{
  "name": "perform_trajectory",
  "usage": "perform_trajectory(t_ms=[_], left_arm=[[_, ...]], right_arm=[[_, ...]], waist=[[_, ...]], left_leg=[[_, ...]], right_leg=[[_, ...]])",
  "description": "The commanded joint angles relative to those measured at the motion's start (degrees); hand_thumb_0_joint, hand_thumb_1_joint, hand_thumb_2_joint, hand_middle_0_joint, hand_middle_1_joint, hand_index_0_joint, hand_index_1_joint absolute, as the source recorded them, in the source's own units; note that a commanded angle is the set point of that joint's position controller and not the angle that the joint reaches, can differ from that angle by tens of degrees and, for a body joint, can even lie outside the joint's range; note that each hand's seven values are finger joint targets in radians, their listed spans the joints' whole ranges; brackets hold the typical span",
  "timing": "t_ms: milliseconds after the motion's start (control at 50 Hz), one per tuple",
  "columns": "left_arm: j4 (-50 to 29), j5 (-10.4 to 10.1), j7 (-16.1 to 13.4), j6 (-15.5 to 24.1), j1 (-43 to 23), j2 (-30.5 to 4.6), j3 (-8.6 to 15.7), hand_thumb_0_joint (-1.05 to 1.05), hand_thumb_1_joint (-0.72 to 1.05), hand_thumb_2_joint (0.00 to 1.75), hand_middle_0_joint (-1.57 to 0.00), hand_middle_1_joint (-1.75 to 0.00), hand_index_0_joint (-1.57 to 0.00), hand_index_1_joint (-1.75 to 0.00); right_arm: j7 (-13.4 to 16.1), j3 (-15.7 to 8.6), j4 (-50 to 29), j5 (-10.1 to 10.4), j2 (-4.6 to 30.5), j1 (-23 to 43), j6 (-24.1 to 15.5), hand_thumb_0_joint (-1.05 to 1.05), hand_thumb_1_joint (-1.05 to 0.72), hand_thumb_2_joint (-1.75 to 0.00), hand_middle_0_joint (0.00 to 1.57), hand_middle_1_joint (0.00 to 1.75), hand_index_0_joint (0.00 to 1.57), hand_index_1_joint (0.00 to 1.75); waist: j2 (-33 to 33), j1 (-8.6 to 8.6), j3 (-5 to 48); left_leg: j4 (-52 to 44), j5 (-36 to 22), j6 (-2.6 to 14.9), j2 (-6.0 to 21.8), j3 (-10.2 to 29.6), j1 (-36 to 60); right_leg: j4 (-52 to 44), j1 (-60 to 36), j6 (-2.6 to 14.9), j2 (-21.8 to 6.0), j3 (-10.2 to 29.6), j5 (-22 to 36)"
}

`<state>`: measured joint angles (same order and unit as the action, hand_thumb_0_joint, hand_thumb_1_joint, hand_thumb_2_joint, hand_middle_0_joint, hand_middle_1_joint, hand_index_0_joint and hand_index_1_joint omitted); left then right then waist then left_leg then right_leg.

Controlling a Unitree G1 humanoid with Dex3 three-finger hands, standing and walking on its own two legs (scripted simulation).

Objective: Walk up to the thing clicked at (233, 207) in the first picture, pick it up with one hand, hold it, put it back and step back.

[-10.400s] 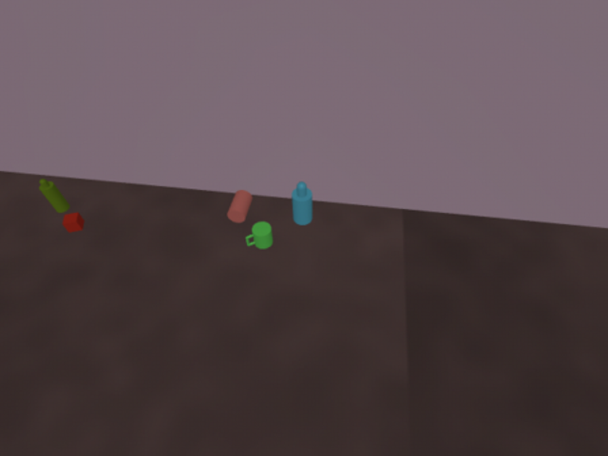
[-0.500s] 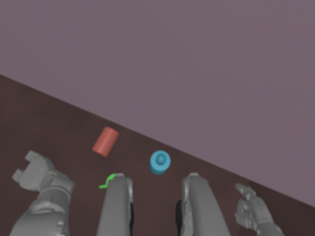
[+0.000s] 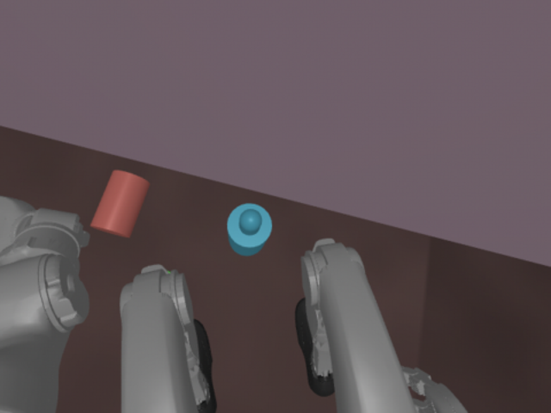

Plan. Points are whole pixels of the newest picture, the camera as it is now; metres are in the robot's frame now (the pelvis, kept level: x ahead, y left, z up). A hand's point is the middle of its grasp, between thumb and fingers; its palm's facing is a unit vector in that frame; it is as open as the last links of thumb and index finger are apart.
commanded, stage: rise first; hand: left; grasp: from above
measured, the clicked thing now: (121, 204) +0.49 +0.28 -0.36
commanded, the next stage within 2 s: approach in 0.96 s
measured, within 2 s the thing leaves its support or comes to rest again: neither
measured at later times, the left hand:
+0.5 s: hand (64, 221) +0.42 +0.32 -0.20, palm faces -0.05 -0.45 -0.89, open 14.0 cm
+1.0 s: hand (72, 214) +0.44 +0.32 -0.22, palm faces -0.05 -0.46 -0.88, open 14.2 cm
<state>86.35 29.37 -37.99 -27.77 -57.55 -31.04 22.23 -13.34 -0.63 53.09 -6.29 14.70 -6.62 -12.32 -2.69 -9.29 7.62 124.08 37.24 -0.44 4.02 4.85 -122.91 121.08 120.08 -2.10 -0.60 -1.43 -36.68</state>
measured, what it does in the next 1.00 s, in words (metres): lowers itself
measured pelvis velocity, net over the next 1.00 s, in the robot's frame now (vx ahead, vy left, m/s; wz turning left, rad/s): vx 0.00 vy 0.00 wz -0.05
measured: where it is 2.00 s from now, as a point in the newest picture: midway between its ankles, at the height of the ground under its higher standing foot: (260, 374)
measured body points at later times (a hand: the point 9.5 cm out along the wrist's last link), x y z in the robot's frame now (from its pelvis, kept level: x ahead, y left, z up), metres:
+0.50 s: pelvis +0.00 -0.01 -0.05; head +0.25 +0.02 +0.32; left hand +0.43 +0.34 -0.15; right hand +0.04 -0.28 -0.18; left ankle +0.09 +0.13 -0.37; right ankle +0.10 -0.13 -0.37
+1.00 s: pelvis +0.00 +0.00 -0.07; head +0.26 +0.03 +0.30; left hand +0.45 +0.34 -0.17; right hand +0.01 -0.27 -0.18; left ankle +0.09 +0.13 -0.37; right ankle +0.10 -0.13 -0.37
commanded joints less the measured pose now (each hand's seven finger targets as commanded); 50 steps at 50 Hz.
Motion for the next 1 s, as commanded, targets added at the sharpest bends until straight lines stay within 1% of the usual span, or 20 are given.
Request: perform_trajectory(t_ms=[0, 40, 100, 160, 240, 260, 300, 340, 360, 480, 560, 620, 660, 700, 720, 740, 760, 840, 960, 980], left_arm=[[-2.8, 3.9, -1.3, -0.3, -17.9, -16.2, -1.0, 0.0, -0.55, 1.05, -0.08, -1.02, -0.06, -1.05], [-1.2, 4.9, -1.7, -0.2, -19.7, -16.8, -0.4, 0.0, -0.56, 1.05, -0.09, -1.0, -0.06, -1.03], [-0.5, 6.1, -1.2, 0.5, -22.0, -18.0, -0.8, 0.0, -0.53, 1.03, -0.09, -1.03, -0.07, -1.05], [1.0, 6.4, -0.7, 1.4, -23.0, -19.4, 0.2, 0.0, -0.52, 1.01, -0.11, -1.01, -0.09, -1.03], [1.8, 8.6, -0.4, 1.6, -23.2, -21.0, 0.5, 0.0, -0.51, 0.99, -0.11, -1.02, -0.1, -1.04], [1.8, 8.4, -0.7, 1.7, -23.6, -22.2, 1.4, 0.0, -0.53, 1.01, -0.11, -1.02, -0.09, -1.04], [1.3, 8.7, -0.7, 1.8, -24.9, -21.7, 1.2, 0.0, -0.54, 1.02, -0.09, -1.04, -0.08, -1.06], [1.2, 8.6, -1.2, 1.8, -25.9, -23.5, 2.1, 0.0, -0.53, 1.01, -0.1, -1.04, -0.09, -1.05], [1.5, 8.4, -1.6, 2.0, -25.4, -23.1, 2.8, 0.0, -0.54, 1.02, -0.09, -1.03, -0.08, -1.05], [3.5, 8.7, -2.4, 1.7, -26.0, -26.5, 5.1, 0.0, -0.57, 1.04, -0.09, -1.01, -0.07, -1.04], [3.7, 9.6, -2.3, 1.7, -26.5, -26.1, 4.5, 0.0, -0.56, 1.04, -0.08, -1.01, -0.06, -1.04], [4.2, 9.3, -2.0, 1.6, -25.1, -26.5, 4.6, 0.0, -0.57, 1.04, -0.09, -1.01, -0.06, -1.04], [2.3, 9.1, -1.8, 1.7, -27.7, -26.8, 4.2, 0.0, -0.56, 1.03, -0.09, -1.01, -0.06, -1.04], [5.0, 9.3, -1.6, 1.1, -24.9, -26.2, 3.7, 0.0, -0.57, 1.04, -0.09, -1.02, -0.06, -1.05], [2.1, 9.0, -1.4, 1.4, -26.1, -26.4, 3.8, 0.0, -0.57, 1.04, -0.09, -1.01, -0.06, -1.04], [3.0, 8.5, -1.4, 1.4, -26.1, -26.0, 3.8, 0.0, -0.57, 1.04, -0.09, -1.01, -0.06, -1.04], [4.0, 8.6, -1.4, 1.1, -25.3, -26.7, 4.0, 0.0, -0.57, 1.03, -0.09, -1.02, -0.06, -1.04], [1.7, 9.1, -1.6, 1.5, -27.1, -27.7, 4.0, 0.0, -0.57, 1.03, -0.08, -1.03, -0.06, -1.06], [1.8, 9.5, -2.1, 1.1, -27.6, -29.0, 4.8, 0.0, -0.58, 1.03, -0.09, -1.0, -0.06, -1.03], [2.3, 9.8, -2.0, 0.9, -27.5, -28.8, 4.0, 0.0, -0.57, 1.03, -0.09, -1.0, -0.06, -1.03]], right_arm=[[-0.6, -3.1, -1.9, 1.2, 13.5, -9.5, -1.6, 0.0, -0.9, -0.9, 0.2, 0.3, 0.2, 0.3], [-1.0, -2.9, -1.9, 0.9, 14.1, -10.1, -1.6, 0.0, -0.9, -0.9, 0.2, 0.3, 0.2, 0.3], [-1.8, -2.5, -1.8, 0.7, 14.0, -11.0, -1.9, 0.0, -0.9, -0.9, 0.2, 0.3, 0.2, 0.3], [-2.4, -2.2, -1.6, 0.5, 14.6, -12.8, -2.4, 0.0, -0.9, -0.9, 0.2, 0.3, 0.2, 0.3], [-3.3, -1.9, -1.3, 0.0, 14.5, -14.4, -2.4, 0.0, -0.91, -0.9, 0.2, 0.3, 0.2, 0.3], [-3.2, -2.5, -2.4, -0.1, 16.1, -13.4, -2.6, 0.0, -0.91, -0.9, 0.2, 0.3, 0.2, 0.3], [-3.5, -1.8, -1.8, -0.4, 15.2, -14.5, -2.5, 0.0, -0.91, -0.9, 0.2, 0.3, 0.2, 0.3], [-3.5, -2.3, -2.4, -0.7, 16.3, -13.9, -2.7, 0.0, -0.91, -0.9, 0.2, 0.3, 0.2, 0.3], [-3.8, -1.6, -1.4, -0.7, 15.6, -15.0, -2.5, 0.0, -0.91, -0.9, 0.2, 0.3, 0.2, 0.3], [-3.8, -1.8, -1.9, -1.1, 16.8, -14.2, -2.1, 0.0, -0.91, -0.9, 0.2, 0.3, 0.2, 0.3], [-4.3, -1.3, -1.7, -1.6, 17.0, -15.0, -2.0, 0.0, -0.91, -0.9, 0.2, 0.3, 0.2, 0.3], [-4.6, -1.1, -1.7, -1.6, 17.6, -14.8, -2.0, 0.0, -0.91, -0.9, 0.2, 0.3, 0.2, 0.3], [-4.8, -0.2, -1.7, -1.9, 17.1, -14.9, -2.0, 0.0, -0.91, -0.9, 0.2, 0.3, 0.2, 0.3], [-4.8, -0.9, -2.0, -1.7, 18.2, -14.8, -1.8, 0.0, -0.91, -0.9, 0.2, 0.3, 0.2, 0.3], [-5.0, 0.4, -1.8, -1.7, 16.8, -15.3, -1.9, 0.0, -0.91, -0.9, 0.2, 0.3, 0.2, 0.3], [-5.2, 0.1, -1.9, -1.8, 17.4, -15.7, -1.8, 0.0, -0.91, -0.9, 0.2, 0.3, 0.2, 0.3], [-5.0, -0.5, -2.2, -1.7, 18.6, -15.0, -1.8, 0.0, -0.91, -0.9, 0.2, 0.3, 0.2, 0.3], [-5.6, 1.1, -1.9, -2.0, 17.2, -15.9, -1.5, 0.0, -0.92, -0.91, 0.2, 0.3, 0.2, 0.3], [-5.9, 0.7, -2.1, -2.0, 19.0, -15.7, -1.2, 0.0, -0.92, -0.91, 0.2, 0.3, 0.2, 0.3], [-5.9, 0.5, -2.1, -2.3, 19.2, -15.5, -1.3, 0.0, -0.92, -0.91, 0.2, 0.3, 0.2, 0.3]], waist=[[-9.4, -0.24, 37.2], [-10.6, -0.48, 35.7], [-8.6, -2.32, 33.0], [-8.8, -2.38, 35.4], [-9.3, -2.78, 36.4], [-9.5, -2.7, 36.3], [-9.3, -3.34, 36.6], [-10.3, -3.91, 35.6], [-9.6, -3.27, 36.3], [-9.8, -3.62, 35.6], [-10.8, -4.99, 34.3], [-11.6, -4.49, 33.5], [-12.4, -5.01, 33.2], [-11.3, -5.56, 32.6], [-12.1, -5.36, 32.9], [-12.6, -5.56, 32.9], [-12.8, -5.54, 32.1], [-13.1, -5.77, 33.2], [-15.0, -5.67, 32.6], [-14.8, -6.6, 30.9]], left_leg=[[-13.9, -5.0, -0.21, -1.6, -1.3, 28.9], [-13.4, -5.8, -0.46, -1.4, -0.6, 29.1], [-10.6, -4.4, 0.55, -1.8, -1.9, 24.5], [-7.9, -7.0, 0.66, -1.9, -3.3, 23.0], [-6.0, -8.9, 0.86, -2.1, -3.8, 21.6], [-6.2, -7.7, 0.83, -1.9, -3.2, 21.9], [-5.0, -8.6, 0.88, -1.9, -3.6, 21.9], [-4.4, -6.7, 1.17, -2.0, -3.7, 20.2], [-4.2, -7.1, 1.02, -1.9, -3.8, 19.8], [-2.5, -6.8, 1.07, -1.7, -3.8, 18.1], [-1.5, -8.5, 0.93, -1.5, -3.1, 18.6], [-2.1, -8.1, 0.62, -1.3, -2.0, 19.5], [-1.7, -7.6, 0.83, -1.4, -2.0, 18.8], [-1.0, -7.6, 1.02, -1.5, -2.3, 18.2], [-0.9, -8.4, 0.93, -1.5, -2.1, 18.5], [-1.1, -9.1, 0.66, -1.3, -1.8, 19.0], [-1.0, -8.1, 0.89, -1.4, -1.8, 18.5], [-0.2, -9.3, 0.92, -1.4, -1.8, 17.8], [-0.5, -7.4, 0.73, -1.2, -1.2, 18.8], [-0.6, -7.2, 0.86, -1.4, -0.9, 18.6]], right_leg=[[-11.6, -14.0, 3.09, 1.1, -4.8, 6.8], [-9.7, -11.0, 3.28, 1.0, -5.1, 7.8], [-10.2, -11.3, 2.85, 1.3, -4.7, 6.5], [-9.3, -13.5, 2.64, 1.6, -4.3, 9.1], [-7.8, -15.4, 2.6, 1.7, -4.6, 10.7], [-7.3, -13.9, 2.71, 1.6, -4.9, 9.6], [-7.5, -15.2, 2.54, 2.0, -5.2, 10.5], [-7.3, -14.1, 2.54, 1.9, -5.1, 8.8], [-7.1, -15.2, 2.4, 2.1, -5.3, 9.2], [-6.4, -15.2, 2.32, 2.4, -5.7, 8.5], [-5.0, -13.9, 2.4, 2.5, -6.4, 10.4], [-3.9, -12.3, 2.66, 2.6, -7.0, 9.6], [-3.8, -12.0, 2.67, 2.7, -7.1, 9.5], [-4.2, -12.6, 2.58, 2.8, -7.0, 9.5], [-3.9, -12.1, 2.55, 2.8, -7.1, 10.2], [-3.2, -12.4, 2.7, 2.8, -7.4, 11.1], [-3.4, -11.4, 2.78, 2.8, -7.3, 10.2], [-2.7, -13.1, 2.68, 3.0, -7.5, 11.6], [-2.3, -11.2, 2.94, 3.0, -8.0, 9.9], [-2.1, -10.3, 2.9, 2.8, -8.2, 9.7]])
